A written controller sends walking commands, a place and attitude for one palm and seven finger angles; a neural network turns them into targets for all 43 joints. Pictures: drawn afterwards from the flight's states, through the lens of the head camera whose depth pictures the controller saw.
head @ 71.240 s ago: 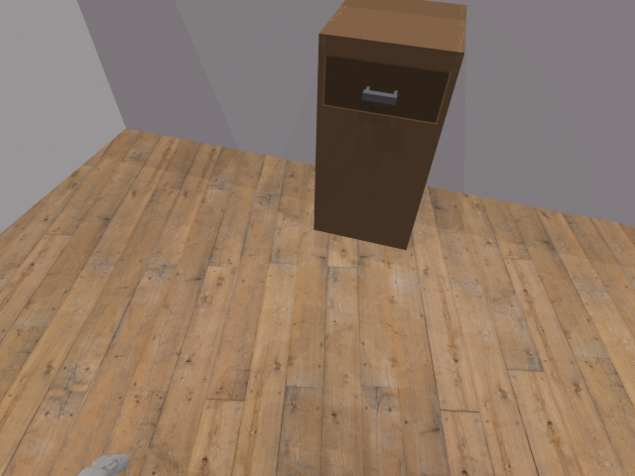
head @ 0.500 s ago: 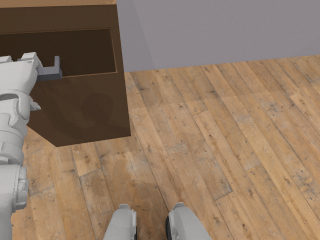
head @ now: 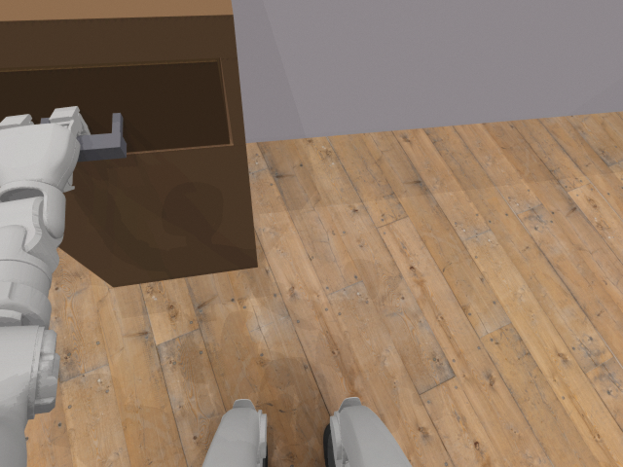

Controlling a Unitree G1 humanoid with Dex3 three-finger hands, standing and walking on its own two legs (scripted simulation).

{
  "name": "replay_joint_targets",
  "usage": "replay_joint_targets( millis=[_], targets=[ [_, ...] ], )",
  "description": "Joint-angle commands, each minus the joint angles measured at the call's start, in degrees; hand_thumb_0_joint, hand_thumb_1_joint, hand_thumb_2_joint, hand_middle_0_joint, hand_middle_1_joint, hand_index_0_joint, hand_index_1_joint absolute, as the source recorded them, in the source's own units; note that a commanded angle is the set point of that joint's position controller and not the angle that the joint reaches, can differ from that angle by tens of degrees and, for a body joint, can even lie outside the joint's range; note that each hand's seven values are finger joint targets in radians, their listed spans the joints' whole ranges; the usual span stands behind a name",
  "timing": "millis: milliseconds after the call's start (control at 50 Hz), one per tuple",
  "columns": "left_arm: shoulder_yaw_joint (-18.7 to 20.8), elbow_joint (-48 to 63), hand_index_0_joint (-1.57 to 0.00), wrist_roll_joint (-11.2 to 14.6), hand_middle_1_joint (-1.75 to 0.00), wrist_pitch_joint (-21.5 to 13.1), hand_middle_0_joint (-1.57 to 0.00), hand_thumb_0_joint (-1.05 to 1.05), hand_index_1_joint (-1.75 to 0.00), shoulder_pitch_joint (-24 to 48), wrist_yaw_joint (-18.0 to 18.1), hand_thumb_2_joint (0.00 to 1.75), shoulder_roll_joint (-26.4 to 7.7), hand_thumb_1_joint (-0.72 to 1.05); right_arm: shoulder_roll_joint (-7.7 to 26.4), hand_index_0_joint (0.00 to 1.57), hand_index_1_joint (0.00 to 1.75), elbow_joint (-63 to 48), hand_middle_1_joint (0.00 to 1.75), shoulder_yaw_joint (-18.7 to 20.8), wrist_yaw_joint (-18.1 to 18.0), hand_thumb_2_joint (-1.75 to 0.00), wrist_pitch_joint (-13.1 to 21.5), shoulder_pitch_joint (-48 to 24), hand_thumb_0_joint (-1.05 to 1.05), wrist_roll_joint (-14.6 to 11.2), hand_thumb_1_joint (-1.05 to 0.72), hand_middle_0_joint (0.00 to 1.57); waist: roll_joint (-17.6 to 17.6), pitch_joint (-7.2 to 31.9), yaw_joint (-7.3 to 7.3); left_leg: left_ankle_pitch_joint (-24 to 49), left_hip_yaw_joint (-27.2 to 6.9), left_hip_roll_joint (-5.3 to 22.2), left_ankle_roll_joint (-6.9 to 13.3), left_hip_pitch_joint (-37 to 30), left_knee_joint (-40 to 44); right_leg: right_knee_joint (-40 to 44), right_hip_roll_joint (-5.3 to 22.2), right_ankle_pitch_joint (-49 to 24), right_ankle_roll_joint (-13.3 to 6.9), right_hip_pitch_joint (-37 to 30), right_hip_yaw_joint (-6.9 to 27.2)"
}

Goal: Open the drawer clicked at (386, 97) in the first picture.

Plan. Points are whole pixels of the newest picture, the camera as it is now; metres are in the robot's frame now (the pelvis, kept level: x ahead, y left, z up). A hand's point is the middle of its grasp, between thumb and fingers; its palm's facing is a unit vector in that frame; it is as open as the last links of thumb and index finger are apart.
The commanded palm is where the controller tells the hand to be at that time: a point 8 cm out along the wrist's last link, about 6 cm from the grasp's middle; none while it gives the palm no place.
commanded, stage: pull the drawer open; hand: left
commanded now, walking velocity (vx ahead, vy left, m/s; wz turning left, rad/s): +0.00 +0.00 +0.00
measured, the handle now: (81, 135) +0.53 +0.29 +0.01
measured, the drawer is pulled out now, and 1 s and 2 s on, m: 0.00 0.10 0.21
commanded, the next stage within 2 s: none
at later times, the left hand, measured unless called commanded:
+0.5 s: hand (59, 214) +0.43 +0.31 -0.01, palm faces -0.05 -0.05 -1.00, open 5.8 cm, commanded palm +0.40 +0.29 +0.04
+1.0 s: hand (55, 254) +0.37 +0.30 -0.01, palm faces -0.05 -0.04 -1.00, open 5.8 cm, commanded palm +0.34 +0.28 +0.04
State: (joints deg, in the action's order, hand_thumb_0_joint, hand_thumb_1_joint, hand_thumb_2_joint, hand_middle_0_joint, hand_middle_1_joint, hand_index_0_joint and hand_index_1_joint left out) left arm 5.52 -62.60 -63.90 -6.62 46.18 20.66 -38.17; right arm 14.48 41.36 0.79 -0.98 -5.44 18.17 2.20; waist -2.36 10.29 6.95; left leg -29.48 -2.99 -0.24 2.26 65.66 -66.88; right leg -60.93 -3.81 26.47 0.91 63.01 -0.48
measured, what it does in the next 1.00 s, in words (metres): stands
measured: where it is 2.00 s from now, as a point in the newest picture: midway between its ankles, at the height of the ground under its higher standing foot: outside the picture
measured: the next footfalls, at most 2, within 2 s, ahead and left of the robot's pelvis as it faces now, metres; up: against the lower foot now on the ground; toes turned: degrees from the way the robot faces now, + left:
none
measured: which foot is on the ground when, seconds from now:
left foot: down 0.00-1.00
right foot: down 0.00-1.00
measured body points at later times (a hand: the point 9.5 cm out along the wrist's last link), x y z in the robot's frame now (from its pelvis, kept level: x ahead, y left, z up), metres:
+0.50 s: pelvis +0.02 +0.01 +0.02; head +0.14 +0.03 +0.45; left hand +0.42 +0.31 +0.04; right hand +0.08 -0.26 -0.11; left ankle +0.00 +0.09 -0.64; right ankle +0.01 -0.14 -0.64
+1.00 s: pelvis +0.02 +0.00 +0.03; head +0.12 +0.02 +0.47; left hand +0.37 +0.30 +0.04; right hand +0.12 -0.26 -0.09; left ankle +0.00 +0.09 -0.64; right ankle +0.01 -0.14 -0.64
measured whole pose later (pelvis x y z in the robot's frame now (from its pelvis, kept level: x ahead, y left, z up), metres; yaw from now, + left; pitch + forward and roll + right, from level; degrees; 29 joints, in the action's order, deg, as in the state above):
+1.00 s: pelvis +0.02 +0.00 +0.03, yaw +0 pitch +21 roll -3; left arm 4.6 -37.5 -61.4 -1.9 14.4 25.0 -26.9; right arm 13.7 38.6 2.9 -0.7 -7.3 13.2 1.8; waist -2.1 11.0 2.1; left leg -29.3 -0.9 -0.1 2.6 50.8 -58.8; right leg -54.0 -3.5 26.2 0.9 49.3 1.7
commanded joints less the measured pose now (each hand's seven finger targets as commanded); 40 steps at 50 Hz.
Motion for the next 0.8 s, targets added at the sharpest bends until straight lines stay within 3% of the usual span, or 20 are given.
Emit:
replay_joint_targets(
  millis=[0, 80, 140, 200, 260, 320, 400, 480, 560, 600, 620, 660, 680, 720, 780],
  targets=[
    [2.77, 10.29, -0.40, 0.18, -1.35, -0.06, -0.40, 0.00, -1.35, 14.95, 1.71, 0.90, -14.09, 0.90, 11.16, 0.20, 0.30, -2.28, 0.30, 4.20, -0.54, -0.90, -0.18, 10.30, 0.00, -0.05, -0.90, 0.20, -8.37, 29.03, -1.00, 32.85, -0.43, 1.06, -0.90, -29.99, 7.33, 5.44, -1.04, -18.85, -2.94, -9.87, -2.79],
    [2.08, 11.41, -0.40, 1.20, -1.35, -0.43, -0.40, 0.00, -1.35, 10.01, 1.08, 0.90, -11.68, 0.90, 10.82, 0.20, 0.30, -2.97, 0.30, 4.20, -0.28, -0.90, -0.34, 9.34, 0.00, -0.16, -0.90, 0.20, -7.78, 27.59, -1.80, 32.83, -0.18, 1.23, -0.84, -29.96, 8.32, 6.01, -1.15, -19.00, -3.03, -11.38, -2.87],
    [4.25, 14.84, -0.40, 1.33, -1.35, -0.90, -0.40, 0.00, -1.35, 5.24, 1.27, 0.90, -12.99, 0.90, 10.83, 0.20, 0.30, -3.45, 0.30, 4.34, -0.13, -0.90, -0.63, 8.59, 0.00, -0.10, -0.90, 0.20, -9.12, 29.47, -3.90, 37.15, 0.03, 1.48, -1.13, -32.28, 8.79, 5.78, -1.12, -20.79, -3.22, -13.23, -2.78],
    [1.50, 17.64, -0.40, 1.63, -1.35, -1.09, -0.40, 0.00, -1.35, 2.28, 1.81, 0.90, -7.83, 0.90, 10.11, 0.20, 0.30, -3.92, 0.30, 4.83, 0.15, -0.90, -0.59, 7.92, 0.00, -0.27, -0.90, 0.20, -7.78, 27.63, -3.26, 38.11, 0.22, 1.80, -1.03, -33.03, 9.32, 6.90, -1.16, -21.06, -2.93, -13.36, -2.93],
    [4.14, 20.18, -0.40, 1.85, -1.35, -1.10, -0.40, 0.00, -1.35, -1.77, 2.75, 0.90, -9.54, 0.90, 10.37, 0.20, 0.30, -4.06, 0.30, 5.04, 0.23, -0.90, -0.94, 7.33, 0.00, -0.13, -0.90, 0.20, -7.11, 28.43, -4.52, 40.45, 0.11, 2.01, -1.24, -34.25, 9.90, 6.81, -1.05, -22.49, -2.92, -15.06, -2.73],
    [2.84, 21.36, -0.40, 2.05, -1.35, -0.83, -0.40, 0.00, -1.35, -4.90, 3.64, 0.90, -6.22, 0.90, 10.06, 0.20, 0.30, -4.26, 0.30, 5.32, 0.47, -0.90, -1.05, 6.45, 0.00, -0.19, -0.90, 0.20, -5.44, 25.43, -4.35, 39.38, 0.45, 1.89, -1.05, -33.55, 10.68, 7.75, -1.03, -22.15, -2.96, -15.64, -2.80],
    [3.23, 25.27, -0.40, 1.47, -1.35, -0.46, -0.40, 0.00, -1.35, -6.66, 5.41, 0.90, -5.58, 0.90, 9.92, 0.20, 0.30, -4.69, 0.30, 5.52, 0.62, -0.90, -1.39, 5.15, 0.00, -0.08, -0.90, 0.20, -7.15, 25.68, -4.97, 42.07, 0.14, 2.07, -1.63, -35.76, 11.22, 7.64, -0.91, -22.50, -3.15, -15.43, -2.88],
    [3.18, 24.63, -0.40, 1.48, -1.35, 1.04, -0.40, 0.00, -1.35, -9.92, 6.35, 0.90, -4.21, 0.90, 9.85, 0.20, 0.30, -4.74, 0.30, 5.68, 0.70, -0.90, -1.59, 4.39, 0.00, -0.16, -0.90, 0.20, -4.54, 23.45, -4.98, 41.26, -0.08, 1.96, -1.56, -35.36, 11.80, 8.12, -0.93, -22.50, -3.13, -16.33, -2.87],
    [1.43, 29.39, -0.40, 1.50, -1.35, 2.13, -0.40, 0.00, -1.35, -11.97, 6.98, 0.90, -1.64, 0.90, 9.20, 0.20, 0.30, -5.85, 0.30, 5.83, 0.79, -0.90, -1.56, 2.94, 0.00, -0.22, -0.90, 0.20, -8.25, 25.01, -5.46, 45.59, -0.29, 2.24, -2.39, -39.79, 12.39, 8.70, -0.75, -23.14, -3.16, -16.47, -3.10],
    [2.55, 28.45, -0.40, 1.72, -1.35, 3.02, -0.40, 0.00, -1.35, -13.52, 6.96, 0.90, -2.69, 0.90, 9.43, 0.20, 0.30, -5.99, 0.30, 5.64, 0.53, -0.90, -1.79, 2.30, 0.00, -0.26, -0.90, 0.20, -4.65, 23.78, -5.38, 42.87, -0.02, 2.04, -1.92, -37.61, 12.74, 9.23, -0.82, -23.20, -3.03, -18.01, -2.80],
    [1.42, 27.95, -0.40, 1.96, -1.35, 3.46, -0.40, 0.00, -1.35, -14.76, 6.72, 0.90, -1.13, 0.90, 9.22, 0.20, 0.30, -6.08, 0.30, 5.59, 0.41, -0.90, -1.69, 2.06, 0.00, -0.43, -0.90, 0.20, -4.02, 22.61, -5.14, 41.15, 0.24, 1.78, -1.61, -36.57, 13.04, 9.55, -0.85, -23.09, -3.08, -18.76, -2.74],
    [1.08, 29.12, -0.40, 1.95, -1.35, 3.25, -0.40, 0.00, -1.35, -14.81, 6.53, 0.90, -0.81, 0.90, 9.04, 0.20, 0.30, -6.44, 0.30, 5.43, 0.16, -0.90, -1.48, 1.39, 0.00, -0.47, -0.90, 0.20, -4.38, 22.70, -5.24, 40.68, 0.24, 1.73, -1.54, -36.51, 13.52, 9.68, -0.57, -23.09, -3.00, -19.13, -2.69],
    [1.58, 27.93, -0.40, 2.09, -1.35, 3.66, -0.40, 0.00, -1.35, -15.88, 6.32, 0.90, -1.33, 0.90, 9.24, 0.20, 0.30, -5.99, 0.30, 5.46, 0.16, -0.90, -1.47, 1.19, 0.00, -0.53, -0.90, 0.20, -4.67, 20.82, -5.36, 39.82, 0.29, 1.69, -1.56, -36.21, 13.68, 9.78, -0.75, -22.63, -3.19, -18.81, -2.71],
    [2.25, 29.60, -0.40, 1.85, -1.35, 3.50, -0.40, 0.00, -1.35, -16.93, 6.52, 0.90, -1.85, 0.90, 9.13, 0.20, 0.30, -6.64, 0.30, 5.44, -0.10, -0.90, -1.37, 0.60, 0.00, -0.42, -0.90, 0.20, -4.09, 22.16, -5.85, 39.04, 0.67, 1.51, -1.37, -36.17, 13.81, 9.92, -0.65, -23.04, -3.19, -20.26, -2.41],
    [1.17, 30.38, -0.40, 2.03, -1.35, 3.63, -0.40, 0.00, -1.35, -19.83, 6.28, 0.90, 0.02, 0.90, 8.76, 0.20, 0.30, -6.92, 0.30, 5.36, -0.06, -0.90, -1.18, -0.17, 0.00, -0.50, -0.90, 0.20, -5.37, 21.13, -6.01, 39.58, 0.78, 1.43, -1.47, -36.63, 13.85, 10.12, -0.69, -23.05, -3.32, -19.99, -2.44]
  ],
)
